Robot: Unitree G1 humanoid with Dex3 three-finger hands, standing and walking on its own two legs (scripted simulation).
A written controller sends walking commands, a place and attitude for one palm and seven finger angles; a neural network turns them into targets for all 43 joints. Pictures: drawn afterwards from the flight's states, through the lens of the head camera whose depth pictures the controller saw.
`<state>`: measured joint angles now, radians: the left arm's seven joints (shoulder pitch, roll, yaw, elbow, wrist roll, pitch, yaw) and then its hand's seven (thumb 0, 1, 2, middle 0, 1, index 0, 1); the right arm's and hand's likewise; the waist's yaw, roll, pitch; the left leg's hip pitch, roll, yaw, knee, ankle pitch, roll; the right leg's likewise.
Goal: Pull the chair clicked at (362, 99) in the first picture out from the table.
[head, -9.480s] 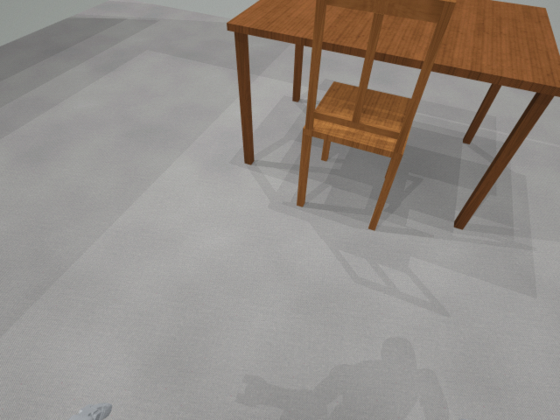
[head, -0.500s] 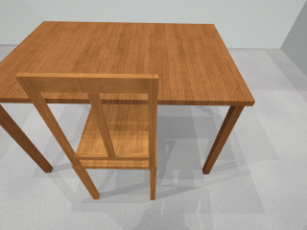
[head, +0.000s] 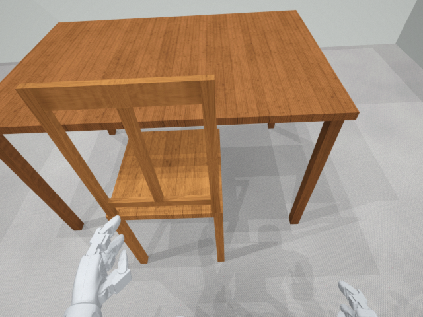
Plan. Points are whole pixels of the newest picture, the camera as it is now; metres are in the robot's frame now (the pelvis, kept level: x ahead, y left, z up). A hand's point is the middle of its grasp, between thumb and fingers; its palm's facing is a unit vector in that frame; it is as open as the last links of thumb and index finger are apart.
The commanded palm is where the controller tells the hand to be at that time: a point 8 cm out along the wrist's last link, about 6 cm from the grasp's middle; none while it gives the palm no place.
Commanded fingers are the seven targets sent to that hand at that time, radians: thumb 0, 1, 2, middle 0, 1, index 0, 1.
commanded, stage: raise the hand toward the chair's back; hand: left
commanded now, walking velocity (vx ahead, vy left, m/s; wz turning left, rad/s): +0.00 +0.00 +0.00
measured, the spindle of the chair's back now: (145, 161) +0.49 +0.19 -0.02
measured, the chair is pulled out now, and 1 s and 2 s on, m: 0.00 0.00 0.00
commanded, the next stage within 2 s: aim the fingers beside a spindle in 1.86 s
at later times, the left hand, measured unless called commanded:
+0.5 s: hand (135, 289) +0.19 +0.15 -0.02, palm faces -0.06 -1.00 -0.03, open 12.0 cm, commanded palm +0.16 +0.22 -0.02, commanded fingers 0.00 0.01 0.52 -0.11 -0.16 -0.11 -0.16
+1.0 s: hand (111, 276) +0.21 +0.20 -0.01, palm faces +0.02 -1.00 -0.04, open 16.1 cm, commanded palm +0.19 +0.25 -0.01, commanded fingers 0.00 -0.50 0.30 -0.06 -0.08 -0.06 -0.08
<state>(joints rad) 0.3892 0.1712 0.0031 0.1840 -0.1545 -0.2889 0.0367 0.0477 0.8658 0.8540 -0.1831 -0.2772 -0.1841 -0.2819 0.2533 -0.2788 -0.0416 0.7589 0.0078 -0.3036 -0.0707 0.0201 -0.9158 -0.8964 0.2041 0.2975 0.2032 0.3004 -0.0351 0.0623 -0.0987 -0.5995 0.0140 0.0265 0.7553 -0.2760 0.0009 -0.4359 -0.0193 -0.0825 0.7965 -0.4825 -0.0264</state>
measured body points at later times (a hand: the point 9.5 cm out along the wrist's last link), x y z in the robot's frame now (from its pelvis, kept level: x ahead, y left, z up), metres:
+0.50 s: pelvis -0.04 -0.01 -0.08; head +0.03 -0.02 +0.37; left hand +0.19 +0.21 -0.02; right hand +0.15 -0.22 -0.17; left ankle +0.06 +0.12 -0.71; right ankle -0.05 -0.10 -0.71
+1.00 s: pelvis -0.03 +0.02 -0.06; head +0.04 +0.02 +0.39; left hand +0.20 +0.25 -0.01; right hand +0.16 -0.23 -0.13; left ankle +0.06 +0.12 -0.71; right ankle -0.05 -0.10 -0.71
